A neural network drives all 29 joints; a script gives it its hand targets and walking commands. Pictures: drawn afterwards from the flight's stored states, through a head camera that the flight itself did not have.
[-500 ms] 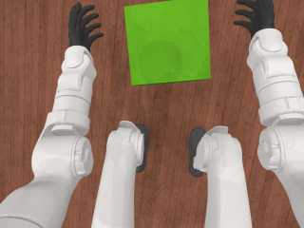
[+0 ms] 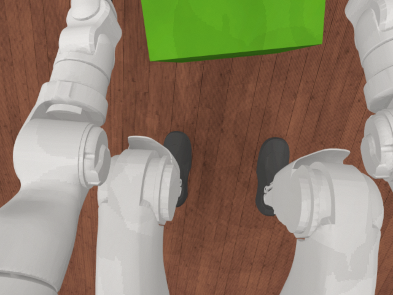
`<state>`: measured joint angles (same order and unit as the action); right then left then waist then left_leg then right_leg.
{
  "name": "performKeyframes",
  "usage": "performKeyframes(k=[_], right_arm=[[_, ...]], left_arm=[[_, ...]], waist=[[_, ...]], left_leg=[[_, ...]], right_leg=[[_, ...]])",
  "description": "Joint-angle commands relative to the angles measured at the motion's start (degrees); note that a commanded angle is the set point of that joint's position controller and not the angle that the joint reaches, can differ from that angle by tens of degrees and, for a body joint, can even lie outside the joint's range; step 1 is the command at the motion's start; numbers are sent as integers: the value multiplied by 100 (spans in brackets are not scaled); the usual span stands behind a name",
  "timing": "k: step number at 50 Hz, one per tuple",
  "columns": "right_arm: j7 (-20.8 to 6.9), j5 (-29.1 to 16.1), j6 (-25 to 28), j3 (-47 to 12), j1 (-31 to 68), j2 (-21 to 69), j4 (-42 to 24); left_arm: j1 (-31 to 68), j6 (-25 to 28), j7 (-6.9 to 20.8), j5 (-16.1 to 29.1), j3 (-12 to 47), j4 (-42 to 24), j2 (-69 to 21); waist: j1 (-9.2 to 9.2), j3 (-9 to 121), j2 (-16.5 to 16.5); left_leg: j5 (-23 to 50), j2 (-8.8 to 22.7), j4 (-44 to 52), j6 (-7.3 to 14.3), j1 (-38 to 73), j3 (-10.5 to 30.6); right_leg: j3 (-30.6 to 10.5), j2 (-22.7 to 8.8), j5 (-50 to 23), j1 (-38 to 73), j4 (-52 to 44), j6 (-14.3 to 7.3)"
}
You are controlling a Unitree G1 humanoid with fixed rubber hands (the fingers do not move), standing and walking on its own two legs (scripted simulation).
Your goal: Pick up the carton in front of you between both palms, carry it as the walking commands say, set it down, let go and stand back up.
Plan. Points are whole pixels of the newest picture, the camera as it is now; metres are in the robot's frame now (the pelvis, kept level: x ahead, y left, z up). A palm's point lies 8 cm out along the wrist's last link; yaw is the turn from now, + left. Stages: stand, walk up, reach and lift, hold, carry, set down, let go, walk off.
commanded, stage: reach and lift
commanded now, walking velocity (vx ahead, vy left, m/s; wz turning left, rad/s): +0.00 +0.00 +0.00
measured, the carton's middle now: out of the picture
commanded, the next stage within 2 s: none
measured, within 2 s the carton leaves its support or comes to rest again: leaves its support in 0.74 s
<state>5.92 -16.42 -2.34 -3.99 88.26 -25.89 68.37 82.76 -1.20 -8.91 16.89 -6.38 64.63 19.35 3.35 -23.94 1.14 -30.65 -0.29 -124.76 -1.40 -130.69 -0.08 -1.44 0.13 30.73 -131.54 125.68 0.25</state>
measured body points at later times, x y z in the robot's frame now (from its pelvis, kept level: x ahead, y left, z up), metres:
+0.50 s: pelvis +0.00 +0.00 +0.01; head +0.38 -0.01 +0.25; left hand +0.54 +0.17 -0.18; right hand +0.58 -0.14 -0.18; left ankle +0.12 +0.12 -0.33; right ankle +0.12 -0.12 -0.33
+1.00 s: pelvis +0.00 +0.01 +0.03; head +0.30 -0.02 +0.37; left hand +0.53 +0.15 -0.06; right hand +0.55 -0.15 -0.06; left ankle +0.12 +0.13 -0.33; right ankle +0.12 -0.12 -0.33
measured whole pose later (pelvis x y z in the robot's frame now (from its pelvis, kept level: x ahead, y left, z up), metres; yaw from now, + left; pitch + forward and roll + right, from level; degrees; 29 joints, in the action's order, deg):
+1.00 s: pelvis +0.00 +0.01 +0.03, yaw -2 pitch +40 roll +1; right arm 6.6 2.0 -18.1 14.0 71.2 -10.0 50.8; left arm 64.7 -17.4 -8.4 -0.1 -22.7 43.1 4.3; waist 2.6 -0.2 0.9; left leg -31.5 -2.2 -119.5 -2.5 -128.5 1.7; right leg -1.9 2.0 30.4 -129.4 119.3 1.4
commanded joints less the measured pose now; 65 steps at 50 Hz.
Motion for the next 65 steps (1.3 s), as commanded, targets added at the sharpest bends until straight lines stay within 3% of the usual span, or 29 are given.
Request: performKeyframes(k=[1, 5, 10, 21, 23, 26, 29, 34, 39, 41, 43, 45, 47, 53, 59, 65], right_arm=[[9, -111, 116, -155, 1991, -629, -882], [3, 79, 60, 22, 1522, -486, -690], [-80, 377, 88, 368, 1043, -228, -178], [-21, 341, 203, 91, 1778, 411, -327], [-168, 261, 196, -255, 2142, 1490, -406], [-699, 428, 50, -606, 2946, 3802, -407], [-1186, 698, -195, -362, 2907, 5154, -506], [-1479, 613, -421, -382, 2870, 6229, -1284], [-1463, 253, -646, -987, 3407, 7113, -2928], [-1458, 352, -832, -1066, 3417, 7396, -3491], [-1410, 546, -1021, -1055, 3067, 7655, -3704], [-1417, 772, -1217, -930, 2595, 7889, -3555], [-1480, 1009, -1390, -739, 2108, 8153, -3117], [-1738, 1901, -1688, 535, 1363, 8248, -1692], [-1765, 2195, -1737, 869, 1392, 8295, -1682], [-1739, 2175, -1833, 539, 981, 8554, -2163]], left_arm=[[1381, 126, -59, 224, 69, -740, 614], [1004, 90, -56, 127, 35, -617, 451], [788, 143, 5, -262, -206, -368, 311], [1449, 181, -16, -273, -2, -477, -416], [1877, 184, 123, -253, 307, -616, -1355], [2919, 20, 698, -450, 696, -766, -3531], [3271, -284, 1248, -784, 595, -1000, -4817], [3503, -538, 1649, -572, 830, -1690, -5892], [3410, -909, 1747, -222, 1248, -2666, -6868], [3375, -1116, 1809, -266, 1333, -3046, -7063], [3345, -1286, 1798, -329, 1519, -3456, -7265], [3219, -1428, 1831, -467, 1598, -3624, -7298], [2955, -1550, 1870, -734, 1494, -3425, -7335], [2243, -1833, 1963, -1970, 285, -2350, -7270], [2104, -1906, 2030, -2283, 69, -2313, -7448], [1918, -2067, 2186, -1972, 758, -2731, -7980]], waist=[[199, 8513, -681], [62, 8191, -659], [65, 6983, -384], [73, 7141, -413], [148, 7136, -524], [130, 6808, -548], [84, 6503, -607], [36, 7645, -558], [73, 10276, -665], [67, 11033, -751], [-64, 11302, -781], [-121, 11010, -711], [-62, 10222, -624], [206, 7998, -529], [168, 8529, -522], [-175, 9403, -230]], left_leg=[[2067, -117, 871, -110, 3742, -318], [2095, -195, 857, -134, 3573, -318], [1812, -203, 954, -178, 3097, -229], [1603, -319, 1082, -148, 3425, -253], [1590, -393, 1092, -104, 3377, -271], [1425, -515, 975, -68, 3096, -311], [1220, -618, 850, -33, 2874, -425], [1773, -669, 691, 6, 3288, -558], [2786, -753, 710, -48, 4121, -611], [2936, -801, 816, -59, 4070, -621], [2811, -837, 976, -79, 3976, -638], [2421, -862, 1204, -72, 3865, -650], [1860, -862, 1501, -60, 3677, -629], [440, -819, 2395, 39, 3041, -574], [515, -842, 2908, 60, 3709, -529], [980, -896, 3286, -43, 4457, -523]], right_leg=[[165, 75, -1891, 4535, -679, 75], [183, 97, -2002, 4322, -716, 76], [125, 113, -1569, 3278, -852, 64], [140, 234, -1273, 3442, -1038, 25], [146, 291, -1256, 3521, -1053, 20], [153, 459, -1207, 3385, -987, -6], [243, 571, -1075, 3264, -935, -50], [408, 632, -1649, 3583, -806, -78], [506, 692, -2767, 4940, -723, -49], [503, 724, -3128, 5461, -792, -36], [564, 801, -3106, 5608, -961, -1], [610, 849, -2682, 5319, -1214, 23], [639, 879, -1982, 4688, -1527, 25], [578, 918, -371, 3352, -2414, -26], [563, 978, -345, 3730, -2974, -3], [554, 1004, -906, 4751, -3412, -19]])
